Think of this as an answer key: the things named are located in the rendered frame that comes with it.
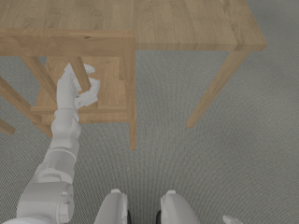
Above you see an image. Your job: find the chair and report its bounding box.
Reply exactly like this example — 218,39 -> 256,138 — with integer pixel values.
0,27 -> 137,150

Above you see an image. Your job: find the robot right shin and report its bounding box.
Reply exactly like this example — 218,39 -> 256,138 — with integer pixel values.
161,189 -> 176,224

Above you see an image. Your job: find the robot right hand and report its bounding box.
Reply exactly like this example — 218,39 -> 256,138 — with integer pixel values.
222,215 -> 243,224

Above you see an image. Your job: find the robot shin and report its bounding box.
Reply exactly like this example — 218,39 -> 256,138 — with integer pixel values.
110,189 -> 127,224
161,189 -> 176,224

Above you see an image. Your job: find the table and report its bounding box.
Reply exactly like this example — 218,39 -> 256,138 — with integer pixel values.
0,0 -> 268,135

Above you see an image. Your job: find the robot left shin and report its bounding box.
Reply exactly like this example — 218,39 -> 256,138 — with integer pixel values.
110,189 -> 127,224

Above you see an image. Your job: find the robot left hand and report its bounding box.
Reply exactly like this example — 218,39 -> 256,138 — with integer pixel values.
56,63 -> 101,112

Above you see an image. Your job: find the left robot forearm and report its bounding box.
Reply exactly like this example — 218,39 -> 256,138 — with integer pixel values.
16,108 -> 81,218

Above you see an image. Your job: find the left robot upper arm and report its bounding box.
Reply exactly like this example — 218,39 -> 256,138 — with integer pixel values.
2,181 -> 75,224

